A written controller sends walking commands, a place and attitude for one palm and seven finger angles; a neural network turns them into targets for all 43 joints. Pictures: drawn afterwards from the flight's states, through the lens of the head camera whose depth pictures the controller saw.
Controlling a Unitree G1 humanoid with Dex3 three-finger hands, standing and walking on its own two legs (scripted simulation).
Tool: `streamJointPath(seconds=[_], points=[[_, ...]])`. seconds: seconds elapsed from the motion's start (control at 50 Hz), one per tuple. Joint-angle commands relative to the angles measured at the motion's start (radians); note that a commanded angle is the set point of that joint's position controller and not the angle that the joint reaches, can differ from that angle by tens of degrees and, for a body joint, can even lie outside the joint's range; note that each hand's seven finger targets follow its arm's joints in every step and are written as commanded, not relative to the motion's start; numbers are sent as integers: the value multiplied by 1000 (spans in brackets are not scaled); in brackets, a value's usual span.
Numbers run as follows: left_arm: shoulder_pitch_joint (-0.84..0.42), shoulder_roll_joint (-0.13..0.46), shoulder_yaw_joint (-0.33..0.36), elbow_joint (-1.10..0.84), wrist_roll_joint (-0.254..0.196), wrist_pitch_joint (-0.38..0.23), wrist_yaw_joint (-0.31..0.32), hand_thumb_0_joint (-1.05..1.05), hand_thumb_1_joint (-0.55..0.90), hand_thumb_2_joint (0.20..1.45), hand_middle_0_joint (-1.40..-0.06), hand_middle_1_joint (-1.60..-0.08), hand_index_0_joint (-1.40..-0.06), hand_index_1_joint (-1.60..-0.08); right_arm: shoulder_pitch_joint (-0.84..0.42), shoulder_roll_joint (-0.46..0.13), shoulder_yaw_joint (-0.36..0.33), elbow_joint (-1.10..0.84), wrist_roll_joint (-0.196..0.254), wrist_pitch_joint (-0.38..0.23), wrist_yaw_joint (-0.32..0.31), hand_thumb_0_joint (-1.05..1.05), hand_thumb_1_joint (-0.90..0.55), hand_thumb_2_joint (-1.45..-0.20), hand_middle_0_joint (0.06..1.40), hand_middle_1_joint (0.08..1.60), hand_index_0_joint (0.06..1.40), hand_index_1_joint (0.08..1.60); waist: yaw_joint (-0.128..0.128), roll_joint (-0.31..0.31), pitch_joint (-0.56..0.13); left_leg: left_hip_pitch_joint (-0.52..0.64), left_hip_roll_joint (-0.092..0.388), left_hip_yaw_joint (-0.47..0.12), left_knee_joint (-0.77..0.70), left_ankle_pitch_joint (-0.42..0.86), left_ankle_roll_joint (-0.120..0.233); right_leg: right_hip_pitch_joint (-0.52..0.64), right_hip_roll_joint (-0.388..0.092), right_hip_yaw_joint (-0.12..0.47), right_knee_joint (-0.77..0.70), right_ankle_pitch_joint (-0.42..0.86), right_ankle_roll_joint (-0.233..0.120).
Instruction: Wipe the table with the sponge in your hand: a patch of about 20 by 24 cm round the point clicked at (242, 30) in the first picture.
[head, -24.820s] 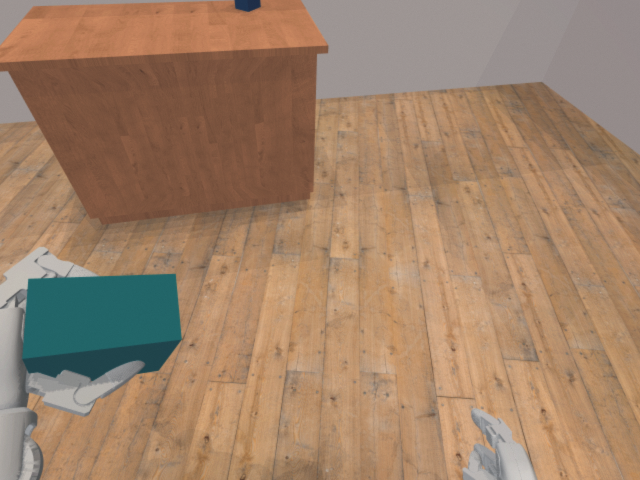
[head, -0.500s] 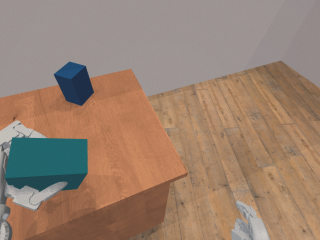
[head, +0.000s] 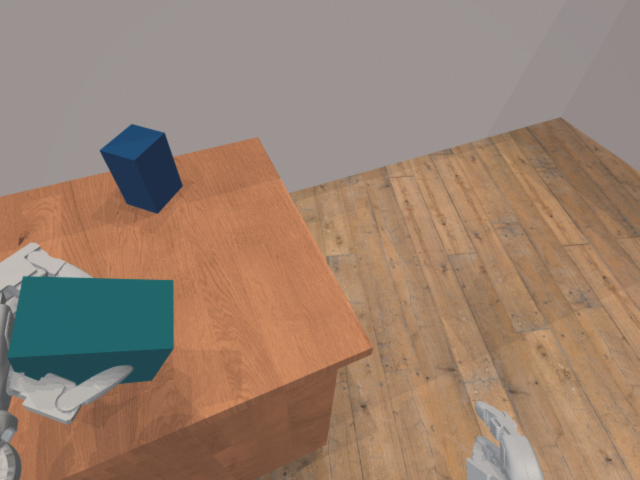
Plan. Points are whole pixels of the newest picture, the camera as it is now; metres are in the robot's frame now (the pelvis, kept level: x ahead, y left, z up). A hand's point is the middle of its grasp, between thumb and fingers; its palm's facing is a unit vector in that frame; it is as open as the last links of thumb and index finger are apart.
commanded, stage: shuffle to correct the standing spot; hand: left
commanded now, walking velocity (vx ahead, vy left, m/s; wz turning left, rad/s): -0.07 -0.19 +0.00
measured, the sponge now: (119, 336) +0.23 +0.21 +0.13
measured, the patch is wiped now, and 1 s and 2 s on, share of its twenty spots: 0.00 0.00 0.00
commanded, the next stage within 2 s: come to a stop and stand still in 0.18 s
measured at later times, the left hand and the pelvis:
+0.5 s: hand (18, 309) +0.23 +0.29 +0.17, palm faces +0.39 -0.81 -0.43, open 10.2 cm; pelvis -0.02 +0.02 +0.00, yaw -2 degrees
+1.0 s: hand out of the picture +0.22 +0.33 +0.16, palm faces +0.35 -0.88 -0.33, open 10.2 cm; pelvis -0.01 +0.09 +0.00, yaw +0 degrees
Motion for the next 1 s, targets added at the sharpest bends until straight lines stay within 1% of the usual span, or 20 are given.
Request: streamJointPath(seconds=[0.0,0.28,0.3,0.32,0.34,0.36,0.4,0.44,0.46,0.52,0.54,0.56,0.6,0.66,0.68,0.76,0.82,0.9,0.96,0.98], points=[[-56,174,135,-243,-3,-68,26,0,100,1300,-1200,-1600,-1200,-1600,-93,-114,-42,-158,3,-55,-14,0,-900,-900,200,300,200,300,0,36,-158,97,69,-69,-19,184,82,10,-206,171,-84,255,41],[-41,161,130,-214,-1,-67,26,0,100,1300,-1200,-1600,-1200,-1600,-93,-116,-36,-166,6,-53,-15,0,-900,-900,200,300,200,300,3,66,-144,63,83,-91,-90,73,87,31,-181,158,-100,146,51],[-1032,925,703,-324,158,-180,-17,0,100,1300,-1200,-1600,-1200,-1600,123,-159,-92,-54,-45,-147,-32,0,-900,-900,200,300,200,300,45,-229,21,-67,12,102,-2,137,71,-38,-151,154,-195,362,209],[-541,371,339,198,71,-127,-64,0,100,1300,-1200,-1600,-1200,-1600,17,-96,-69,-76,-28,-147,-28,0,-900,-900,200,300,200,300,40,-201,-138,11,-87,74,10,192,84,8,-211,193,-103,419,89],[-300,324,292,133,42,-135,-60,0,100,1300,-1200,-1600,-1200,-1600,11,-133,-81,-145,-18,-152,-16,0,-900,-900,200,300,200,300,82,-143,-100,7,-51,79,54,164,56,4,-219,257,-108,535,125],[-224,163,150,202,27,-113,-65,0,100,1300,-1200,-1600,-1200,-1600,-8,-136,-81,-134,-1,-153,-11,0,-900,-900,200,300,200,300,58,17,-162,64,-46,90,15,193,56,56,-236,251,-30,566,85],[-221,166,122,-7,22,-149,-72,0,100,1300,-1200,-1600,-1200,-1600,-6,-151,-71,-154,-7,-156,7,0,-900,-900,200,300,200,300,65,117,-232,97,-5,51,-52,215,88,64,-202,190,24,380,147],[-146,106,64,-111,24,-159,-62,0,100,1300,-1200,-1600,-1200,-1600,-48,-134,-58,-172,1,-165,29,0,-900,-900,200,300,200,300,73,71,-221,63,14,36,-43,184,106,74,-183,181,23,252,180],[-98,63,30,-133,17,-152,-47,0,100,1300,-1200,-1600,-1200,-1600,-81,-115,-46,-167,14,-170,34,0,-900,-900,200,300,200,300,64,39,-233,84,12,33,-48,151,107,69,-175,179,15,209,170],[-107,201,170,-215,37,-162,-14,0,100,1300,-1200,-1600,-1200,-1600,-81,-122,-47,-175,-6,-175,15,0,-900,-900,200,300,200,300,60,-171,-184,54,-44,22,-6,10,80,5,-206,220,-126,-10,114],[-104,211,190,-211,34,-162,-7,0,100,1300,-1200,-1600,-1200,-1600,-82,-118,-44,-176,-8,-176,6,0,-900,-900,200,300,200,300,52,-191,-159,64,-60,15,11,-11,75,-44,-225,248,-163,-96,85],[-97,278,262,-226,34,-162,14,0,100,1300,-1200,-1600,-1200,-1600,-97,-121,-41,-160,-10,-169,-5,0,-900,-900,200,300,200,300,46,-146,-160,100,-58,8,2,-19,73,-89,-235,257,-172,-158,53],[-124,220,223,-219,27,-167,19,0,100,1300,-1200,-1600,-1200,-1600,-94,-111,-35,-169,-15,-162,-22,0,-900,-900,200,300,200,300,31,-71,-110,108,-48,-14,-43,-28,77,-134,-218,233,-167,-214,42],[-175,203,206,-201,38,-180,28,0,100,1300,-1200,-1600,-1200,-1600,-102,-120,-30,-152,-17,-167,-33,0,-900,-900,200,300,200,300,27,120,-71,56,10,-80,-183,-110,94,-83,-149,179,-97,-147,58],[-199,189,192,-179,44,-183,26,0,100,1300,-1200,-1600,-1200,-1600,-84,-119,-26,-147,-18,-170,-33,0,-900,-900,200,300,200,300,29,139,-75,-1,30,-101,-224,-152,102,-17,-137,149,-56,-107,65],[-223,102,101,-137,66,-186,11,0,100,1300,-1200,-1600,-1200,-1600,-78,-113,-22,-136,-13,-202,-17,0,-900,-900,200,300,200,300,34,140,-106,-3,46,-98,-249,-101,106,65,-130,111,-9,5,72],[-210,80,60,-140,82,-178,6,0,100,1300,-1200,-1600,-1200,-1600,-51,-125,-29,-130,-20,-206,-2,0,-900,-900,200,300,200,300,30,63,-128,41,48,-105,-216,40,96,70,-138,104,-28,79,74],[-196,95,72,-164,87,-171,7,0,100,1300,-1200,-1600,-1200,-1600,-55,-127,-31,-132,-24,-191,6,0,-900,-900,200,300,200,300,27,24,-159,98,34,-90,-181,206,70,75,-137,93,-37,149,74],[-213,158,140,-197,85,-174,15,0,100,1300,-1200,-1600,-1200,-1600,-76,-118,-24,-135,-24,-179,3,0,-900,-900,200,300,200,300,29,53,-176,120,31,-87,-178,289,45,85,-131,80,-23,149,75],[-214,134,120,-200,80,-179,10,0,100,1300,-1200,-1600,-1200,-1600,-68,-113,-23,-137,-27,-172,1,0,-900,-900,200,300,200,300,28,74,-167,120,37,-90,-179,309,40,80,-134,69,-25,140,74]])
